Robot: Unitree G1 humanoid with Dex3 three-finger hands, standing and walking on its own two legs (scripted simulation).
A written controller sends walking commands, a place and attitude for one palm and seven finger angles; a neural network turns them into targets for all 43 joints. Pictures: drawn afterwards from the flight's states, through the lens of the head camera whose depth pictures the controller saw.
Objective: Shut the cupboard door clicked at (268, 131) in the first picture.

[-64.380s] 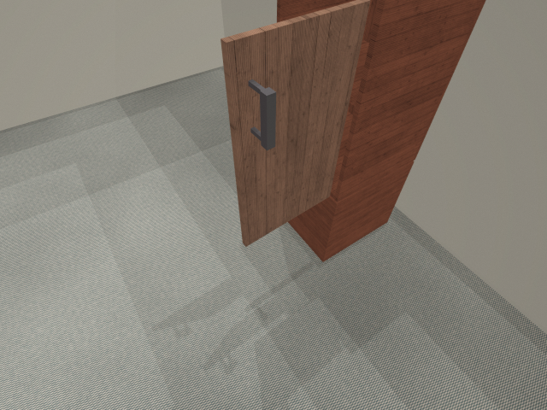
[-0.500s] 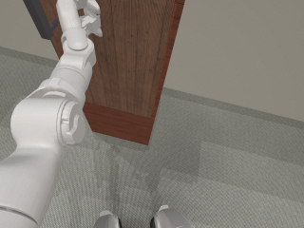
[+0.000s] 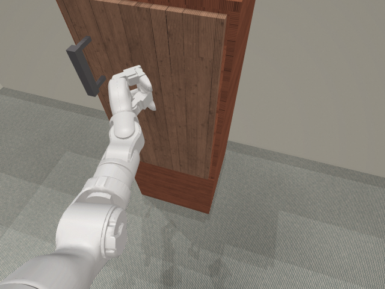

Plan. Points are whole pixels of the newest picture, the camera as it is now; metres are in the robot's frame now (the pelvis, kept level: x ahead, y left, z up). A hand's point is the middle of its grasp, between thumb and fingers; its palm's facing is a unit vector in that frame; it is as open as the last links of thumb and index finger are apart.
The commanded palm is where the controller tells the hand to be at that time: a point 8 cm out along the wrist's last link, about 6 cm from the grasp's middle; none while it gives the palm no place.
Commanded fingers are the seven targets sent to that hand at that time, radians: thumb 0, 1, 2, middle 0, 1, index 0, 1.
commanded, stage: pull the fist back off the door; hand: left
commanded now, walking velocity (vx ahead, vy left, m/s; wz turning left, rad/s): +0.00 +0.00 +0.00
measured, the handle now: (89, 67) +0.59 +0.19 +0.13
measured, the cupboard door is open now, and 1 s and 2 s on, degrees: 0 0 0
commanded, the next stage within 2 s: draw the hand back to the body in 0.08 s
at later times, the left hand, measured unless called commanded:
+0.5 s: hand (121, 117) +0.41 +0.10 +0.15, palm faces +0.16 -0.99 +0.00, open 3.1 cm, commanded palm +0.36 +0.15 +0.15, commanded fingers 0.00 0.90 0.90 -1.30 -1.50 -1.30 -1.50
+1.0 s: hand (39, 198) +0.26 +0.20 +0.16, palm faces +0.23 -0.95 -0.22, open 3.4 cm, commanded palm +0.22 +0.24 +0.18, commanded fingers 0.00 0.90 0.90 -0.72 -0.87 -0.72 -0.87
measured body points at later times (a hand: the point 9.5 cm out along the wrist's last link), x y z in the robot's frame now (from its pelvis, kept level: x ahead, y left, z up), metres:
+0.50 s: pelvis +0.00 -0.02 +0.01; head +0.01 -0.05 +0.46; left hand +0.40 +0.15 +0.15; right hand +0.09 -0.27 -0.11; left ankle +0.00 +0.12 -0.71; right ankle -0.04 -0.10 -0.71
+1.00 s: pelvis -0.02 +0.00 +0.03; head -0.04 -0.02 +0.48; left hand +0.24 +0.24 +0.18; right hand +0.19 -0.21 -0.05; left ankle +0.00 +0.12 -0.71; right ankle -0.04 -0.10 -0.71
